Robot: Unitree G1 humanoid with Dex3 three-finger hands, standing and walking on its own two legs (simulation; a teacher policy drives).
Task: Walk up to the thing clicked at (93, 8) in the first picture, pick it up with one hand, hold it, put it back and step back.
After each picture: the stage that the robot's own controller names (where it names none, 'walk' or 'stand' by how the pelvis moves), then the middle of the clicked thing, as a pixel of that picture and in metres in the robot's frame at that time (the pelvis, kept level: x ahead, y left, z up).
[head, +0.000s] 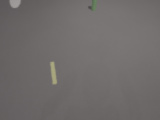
stand; (94, 2) +2.18 -0.20 -0.66
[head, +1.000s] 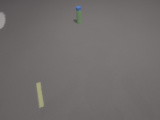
walk; (78, 15) +2.05 +0.13 -0.64
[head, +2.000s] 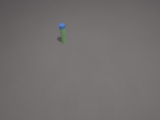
walk; (63, 33) +1.47 +0.28 -0.65
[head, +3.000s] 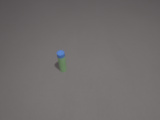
walk; (62, 61) +1.00 +0.24 -0.65
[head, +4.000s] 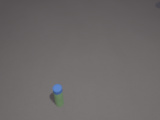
walk; (58, 96) +0.64 +0.21 -0.64
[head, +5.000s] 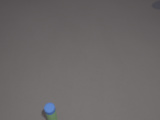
stand; (51, 114) +0.47 +0.21 -0.63
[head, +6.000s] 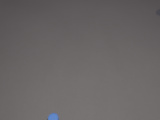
stand; out of the picture +0.44 +0.20 -0.66
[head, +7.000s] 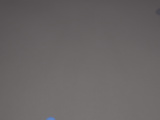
stand; out of the picture +0.41 +0.21 -0.66
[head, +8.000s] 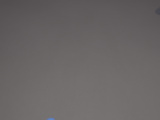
stand; out of the picture +0.40 +0.21 -0.66
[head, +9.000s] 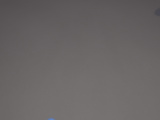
go down; out of the picture +0.40 +0.21 -0.66
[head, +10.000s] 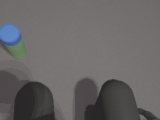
go down; (15, 45) +0.49 +0.24 -0.28
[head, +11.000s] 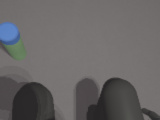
approach; (14, 44) +0.49 +0.24 -0.26
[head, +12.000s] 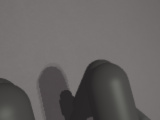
close in; out of the picture +0.48 +0.29 -0.17
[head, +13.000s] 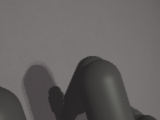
close; out of the picture +0.47 +0.31 -0.16
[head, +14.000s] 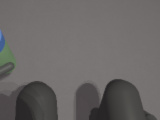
lift; out of the picture +0.38 +0.26 -0.03
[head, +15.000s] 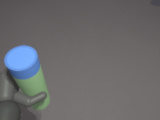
hold; (32, 83) +0.31 +0.16 +0.09
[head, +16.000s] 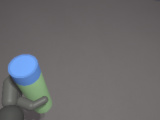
hold; (34, 88) +0.31 +0.16 +0.04
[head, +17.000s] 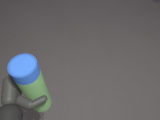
hold; (34, 87) +0.31 +0.16 +0.04
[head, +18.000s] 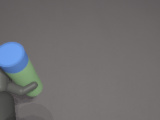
crouch; (24, 74) +0.36 +0.18 +0.00
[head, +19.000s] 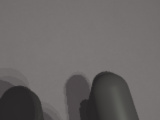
lower; out of the picture +0.51 +0.25 -0.04
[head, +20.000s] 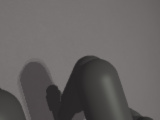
lower; out of the picture +0.47 +0.29 -0.17
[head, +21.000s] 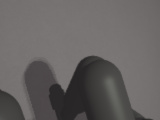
lower; out of the picture +0.47 +0.30 -0.16
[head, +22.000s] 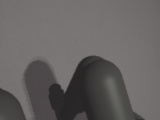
lower; out of the picture +0.46 +0.30 -0.17
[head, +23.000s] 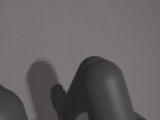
lower; out of the picture +0.45 +0.30 -0.16
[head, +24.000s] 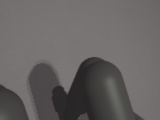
open; out of the picture +0.46 +0.29 -0.17
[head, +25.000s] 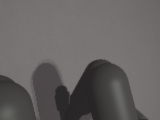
stand; out of the picture +0.46 +0.29 -0.18
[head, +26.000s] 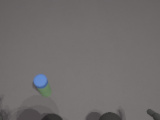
walk; (43, 86) +0.45 +0.20 -0.47
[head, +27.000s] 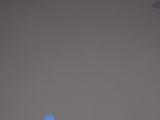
stand; out of the picture +0.41 +0.20 -0.60
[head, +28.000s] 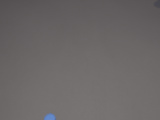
stand; out of the picture +0.41 +0.20 -0.60
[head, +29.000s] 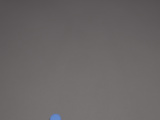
stand; out of the picture +0.42 +0.18 -0.64
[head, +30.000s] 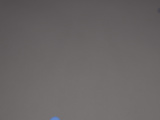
stand; out of the picture +0.41 +0.20 -0.66
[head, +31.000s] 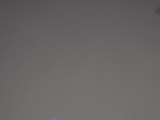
stand; out of the picture +0.40 +0.20 -0.66
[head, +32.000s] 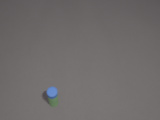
walk; (53, 97) +0.48 +0.14 -0.64
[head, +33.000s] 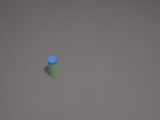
walk; (53, 67) +0.77 +0.22 -0.63
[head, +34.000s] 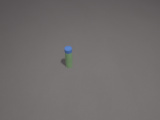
stand; (68, 57) +1.07 +0.17 -0.64
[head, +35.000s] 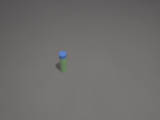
stand; (63, 62) +1.01 +0.18 -0.66
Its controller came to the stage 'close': yes
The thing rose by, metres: 0.69
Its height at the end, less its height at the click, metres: +0.00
